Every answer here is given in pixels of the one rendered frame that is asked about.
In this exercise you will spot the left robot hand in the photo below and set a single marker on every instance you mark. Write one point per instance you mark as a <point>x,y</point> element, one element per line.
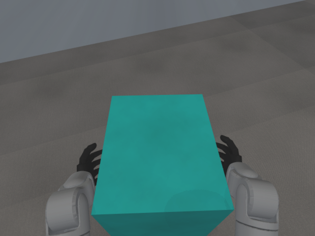
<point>85,161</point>

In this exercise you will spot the robot right forearm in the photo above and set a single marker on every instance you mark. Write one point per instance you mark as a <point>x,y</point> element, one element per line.
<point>257,202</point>

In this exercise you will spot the robot left forearm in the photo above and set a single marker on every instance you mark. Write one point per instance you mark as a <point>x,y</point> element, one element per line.
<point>67,210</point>

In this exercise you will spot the carton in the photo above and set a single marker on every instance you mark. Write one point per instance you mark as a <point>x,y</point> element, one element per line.
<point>160,172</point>

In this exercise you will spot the right robot hand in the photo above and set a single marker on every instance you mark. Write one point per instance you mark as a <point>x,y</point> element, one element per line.
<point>232,153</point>

